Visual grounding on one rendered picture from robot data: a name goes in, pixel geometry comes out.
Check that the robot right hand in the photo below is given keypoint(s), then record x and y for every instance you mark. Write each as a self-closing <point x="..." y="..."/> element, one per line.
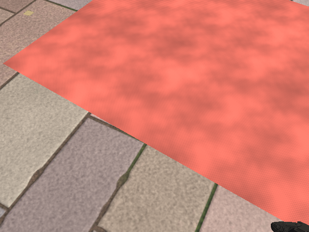
<point x="288" y="226"/>

